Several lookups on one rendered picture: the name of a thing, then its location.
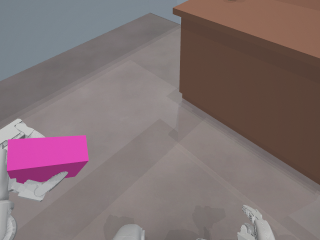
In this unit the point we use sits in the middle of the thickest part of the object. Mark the left robot hand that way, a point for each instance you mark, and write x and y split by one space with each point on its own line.
30 190

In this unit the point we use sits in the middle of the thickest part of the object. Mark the table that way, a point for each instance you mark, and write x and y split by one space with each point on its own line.
254 65

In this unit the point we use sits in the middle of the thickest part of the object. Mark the right robot hand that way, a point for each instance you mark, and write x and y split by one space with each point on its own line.
261 229

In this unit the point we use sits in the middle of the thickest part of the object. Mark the sponge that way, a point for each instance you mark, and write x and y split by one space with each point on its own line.
39 159

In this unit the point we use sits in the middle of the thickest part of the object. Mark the left robot thigh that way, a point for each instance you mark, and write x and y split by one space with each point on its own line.
130 232

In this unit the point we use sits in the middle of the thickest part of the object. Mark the left robot forearm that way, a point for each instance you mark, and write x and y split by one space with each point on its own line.
8 224

